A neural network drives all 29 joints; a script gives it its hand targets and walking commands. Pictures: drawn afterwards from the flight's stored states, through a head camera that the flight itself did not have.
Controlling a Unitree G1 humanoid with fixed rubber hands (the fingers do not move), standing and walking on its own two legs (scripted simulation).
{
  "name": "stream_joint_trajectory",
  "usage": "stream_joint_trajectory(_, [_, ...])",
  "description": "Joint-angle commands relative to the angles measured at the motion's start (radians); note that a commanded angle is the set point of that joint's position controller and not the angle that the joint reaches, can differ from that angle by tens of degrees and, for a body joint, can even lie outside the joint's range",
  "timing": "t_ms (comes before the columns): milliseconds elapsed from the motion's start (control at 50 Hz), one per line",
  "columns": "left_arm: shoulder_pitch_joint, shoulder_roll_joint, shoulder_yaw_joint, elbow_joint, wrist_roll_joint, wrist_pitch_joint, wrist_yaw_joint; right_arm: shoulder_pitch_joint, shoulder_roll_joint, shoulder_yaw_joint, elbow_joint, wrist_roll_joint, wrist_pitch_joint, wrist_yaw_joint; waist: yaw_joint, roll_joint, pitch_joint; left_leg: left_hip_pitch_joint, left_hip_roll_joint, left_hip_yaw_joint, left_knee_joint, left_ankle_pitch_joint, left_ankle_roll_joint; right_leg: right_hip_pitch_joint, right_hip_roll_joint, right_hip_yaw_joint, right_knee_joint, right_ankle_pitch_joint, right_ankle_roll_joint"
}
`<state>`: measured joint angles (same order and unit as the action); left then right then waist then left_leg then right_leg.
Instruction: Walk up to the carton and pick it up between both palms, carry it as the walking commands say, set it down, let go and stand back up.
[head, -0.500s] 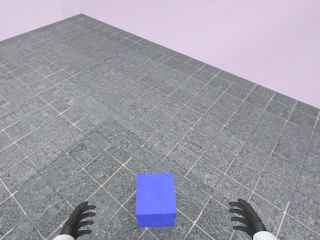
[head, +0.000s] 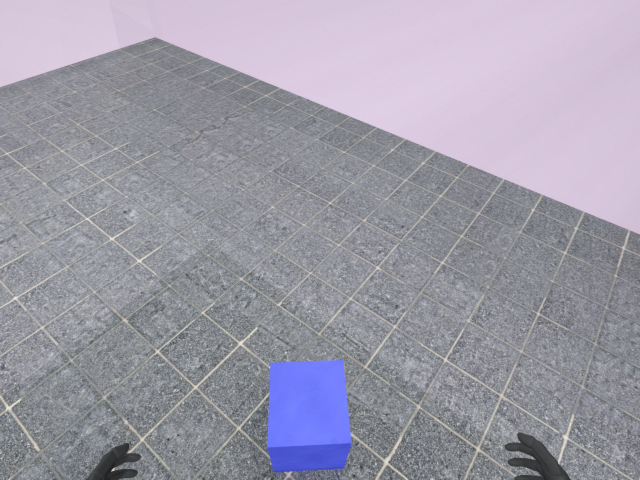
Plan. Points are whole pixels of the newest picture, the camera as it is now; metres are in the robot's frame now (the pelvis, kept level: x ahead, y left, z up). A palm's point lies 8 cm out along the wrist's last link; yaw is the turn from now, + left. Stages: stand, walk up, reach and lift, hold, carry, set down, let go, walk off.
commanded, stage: stand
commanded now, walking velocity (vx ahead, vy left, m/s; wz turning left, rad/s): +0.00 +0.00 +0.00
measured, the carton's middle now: (307, 416) +0.42 +0.02 -0.65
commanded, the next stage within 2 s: none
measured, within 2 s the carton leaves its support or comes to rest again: neither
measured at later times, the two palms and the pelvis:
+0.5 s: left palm out of the picture +0.09 +0.30 -0.10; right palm out of the picture +0.09 -0.30 -0.09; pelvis -0.01 +0.00 +0.01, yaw +0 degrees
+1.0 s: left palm out of the picture +0.07 +0.31 -0.10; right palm out of the picture +0.07 -0.31 -0.09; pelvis -0.03 +0.00 +0.01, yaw +0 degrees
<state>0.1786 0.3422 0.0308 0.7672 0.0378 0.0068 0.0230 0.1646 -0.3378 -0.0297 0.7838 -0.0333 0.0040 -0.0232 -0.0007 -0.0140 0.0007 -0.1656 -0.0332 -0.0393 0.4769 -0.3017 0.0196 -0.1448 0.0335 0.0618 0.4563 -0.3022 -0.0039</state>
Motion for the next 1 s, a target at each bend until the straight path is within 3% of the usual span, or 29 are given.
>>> stream_joint_trajectory(0, [-0.023, 0.145, 0.032, -0.039, -0.002, -0.015, 0.006, -0.025, -0.158, -0.034, -0.04, 0.002, -0.014, -0.005, 0.0, 0.022, -0.057, 0.036, 0.112, -0.084, -0.053, 0.394, -0.01, 0.018, -0.097, 0.064, -0.037, 0.353, 0.001])
stream_joint_trajectory(600, [-0.057, 0.181, 0.011, 0.125, -0.013, -0.026, 0.001, -0.057, -0.192, -0.017, 0.121, 0.009, -0.024, 0.001, -0.002, 0.016, 0.0, 0.045, 0.125, -0.114, -0.153, 0.233, 0.001, 0.021, -0.12, 0.094, -0.138, 0.231, -0.01])
stream_joint_trajectory(980, [-0.07, 0.202, 0.004, 0.185, -0.017, -0.029, -0.003, -0.065, -0.208, -0.011, 0.179, 0.016, -0.026, 0.005, -0.003, 0.016, 0.004, 0.048, 0.132, -0.122, -0.176, 0.223, 0.005, 0.03, -0.128, 0.097, -0.163, 0.218, -0.014])
